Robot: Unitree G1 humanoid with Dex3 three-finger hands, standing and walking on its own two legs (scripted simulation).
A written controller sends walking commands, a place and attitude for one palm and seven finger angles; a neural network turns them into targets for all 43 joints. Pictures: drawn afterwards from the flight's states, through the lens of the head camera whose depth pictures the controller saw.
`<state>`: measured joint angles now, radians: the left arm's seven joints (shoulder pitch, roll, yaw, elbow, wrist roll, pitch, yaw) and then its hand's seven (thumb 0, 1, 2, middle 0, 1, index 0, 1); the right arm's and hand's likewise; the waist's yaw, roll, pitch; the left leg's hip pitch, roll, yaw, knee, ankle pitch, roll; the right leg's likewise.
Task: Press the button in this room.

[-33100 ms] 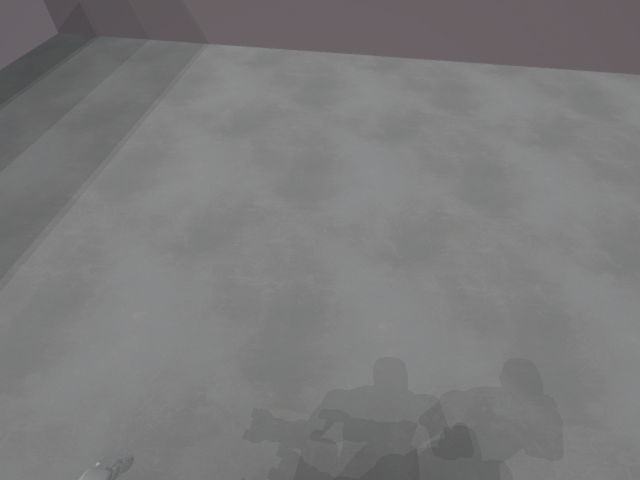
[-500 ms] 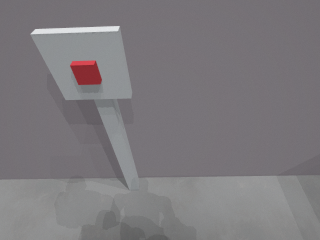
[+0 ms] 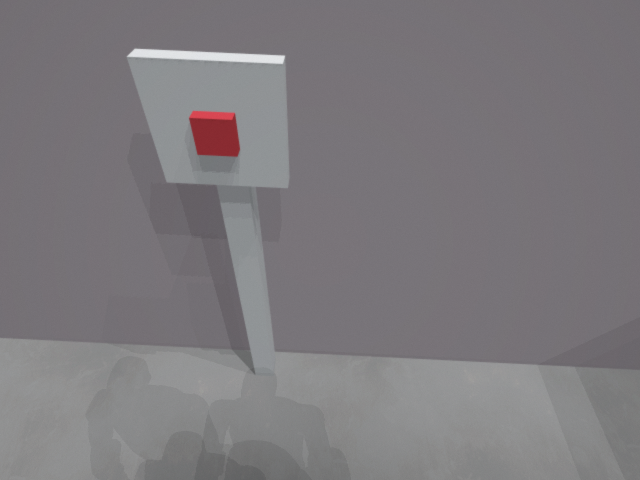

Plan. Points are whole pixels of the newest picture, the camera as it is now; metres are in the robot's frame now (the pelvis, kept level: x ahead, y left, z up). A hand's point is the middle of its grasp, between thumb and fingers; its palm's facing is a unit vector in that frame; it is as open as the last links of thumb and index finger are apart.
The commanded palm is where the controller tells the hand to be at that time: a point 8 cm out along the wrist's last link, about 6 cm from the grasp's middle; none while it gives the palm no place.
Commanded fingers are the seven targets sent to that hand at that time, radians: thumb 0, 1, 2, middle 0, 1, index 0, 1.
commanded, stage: come to a stop and stand still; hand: left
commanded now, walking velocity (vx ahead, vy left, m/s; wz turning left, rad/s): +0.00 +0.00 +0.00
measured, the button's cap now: (216, 133) +0.56 +0.21 +0.16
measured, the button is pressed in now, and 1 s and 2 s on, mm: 0 0 0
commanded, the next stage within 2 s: look again from close up in 0.92 s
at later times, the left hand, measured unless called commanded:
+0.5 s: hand out of the picture -0.07 +0.16 -0.18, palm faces +0.13 -0.98 -0.16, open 7.3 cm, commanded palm none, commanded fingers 0.00 0.90 0.90 -0.20 -0.30 -0.20 -0.30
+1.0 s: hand out of the picture -0.02 +0.19 -0.17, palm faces +0.03 -0.98 -0.19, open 7.3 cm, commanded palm none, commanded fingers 0.00 0.90 0.90 -0.20 -0.30 -0.20 -0.30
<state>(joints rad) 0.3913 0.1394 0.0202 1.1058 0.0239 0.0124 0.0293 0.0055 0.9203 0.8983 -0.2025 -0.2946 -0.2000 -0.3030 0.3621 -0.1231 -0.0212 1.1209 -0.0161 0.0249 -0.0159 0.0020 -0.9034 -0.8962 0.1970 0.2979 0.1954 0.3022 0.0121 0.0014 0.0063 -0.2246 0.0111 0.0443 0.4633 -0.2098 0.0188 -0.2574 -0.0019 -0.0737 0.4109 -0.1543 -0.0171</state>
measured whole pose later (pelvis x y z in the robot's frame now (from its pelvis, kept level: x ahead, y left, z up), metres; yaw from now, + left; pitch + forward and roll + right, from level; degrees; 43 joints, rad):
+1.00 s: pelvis -0.01 +0.02 +0.00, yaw +0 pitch +0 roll +0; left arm 0.30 0.13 0.01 1.11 0.02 -0.01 0.03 0.01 0.92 0.90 -0.20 -0.29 -0.20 -0.30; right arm 0.33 -0.10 0.00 1.12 -0.01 -0.02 -0.03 0.00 -0.90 -0.90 0.20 0.30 0.20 0.30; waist -0.01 0.01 0.03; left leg -0.17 -0.04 0.06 0.43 -0.26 0.05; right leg -0.27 -0.02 0.01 0.44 -0.17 0.01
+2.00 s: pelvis +0.06 +0.01 -0.01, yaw +1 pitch +0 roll +0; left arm 0.34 0.16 0.03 1.11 0.03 0.00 0.01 0.01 0.91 0.90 -0.20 -0.29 -0.20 -0.30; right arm 0.37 -0.14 0.00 1.12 -0.02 -0.05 -0.02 0.00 -0.90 -0.90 0.20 0.30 0.19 0.30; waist 0.00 -0.02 0.02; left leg -0.11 0.00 0.05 0.54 -0.43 0.03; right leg -0.27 0.02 -0.04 0.71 -0.44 -0.05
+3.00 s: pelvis +0.12 +0.03 +0.00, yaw -1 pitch +0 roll +1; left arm 0.29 0.17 -0.02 1.09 0.02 0.00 0.02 0.01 0.91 0.90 -0.20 -0.29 -0.20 -0.30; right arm 0.28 -0.21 0.00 1.02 -0.01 -0.02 -0.02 0.00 -0.92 -0.90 0.20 0.30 0.20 0.30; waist 0.01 0.06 0.03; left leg -0.17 -0.04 0.13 0.44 -0.27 0.06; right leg -0.27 -0.06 0.00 0.52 -0.25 0.02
